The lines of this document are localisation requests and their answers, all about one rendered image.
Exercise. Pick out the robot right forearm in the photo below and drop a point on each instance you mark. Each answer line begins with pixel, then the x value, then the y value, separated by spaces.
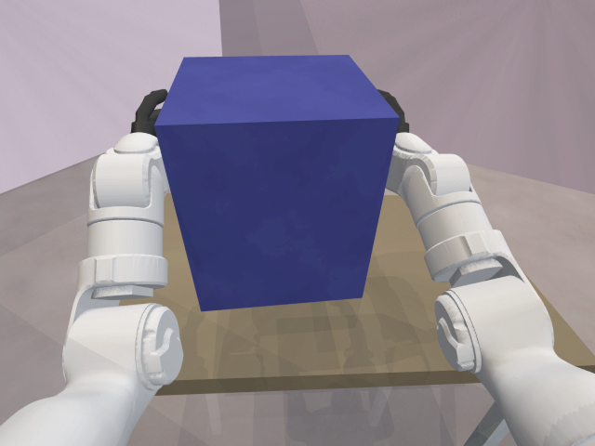
pixel 462 247

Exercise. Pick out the robot left upper arm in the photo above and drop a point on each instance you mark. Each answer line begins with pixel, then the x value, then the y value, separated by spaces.
pixel 115 360

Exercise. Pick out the table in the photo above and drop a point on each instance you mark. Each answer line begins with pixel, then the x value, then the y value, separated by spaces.
pixel 388 338

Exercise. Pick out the robot left forearm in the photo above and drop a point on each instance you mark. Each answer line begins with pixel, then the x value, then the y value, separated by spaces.
pixel 125 219

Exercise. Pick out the right robot hand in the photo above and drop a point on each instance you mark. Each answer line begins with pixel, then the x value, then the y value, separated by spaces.
pixel 403 127

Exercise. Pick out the carton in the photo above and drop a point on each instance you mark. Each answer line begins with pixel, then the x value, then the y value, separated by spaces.
pixel 277 167

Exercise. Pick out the left robot hand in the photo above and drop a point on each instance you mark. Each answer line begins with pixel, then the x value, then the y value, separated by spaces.
pixel 146 115

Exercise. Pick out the robot right upper arm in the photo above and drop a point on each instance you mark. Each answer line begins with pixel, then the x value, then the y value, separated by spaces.
pixel 498 331

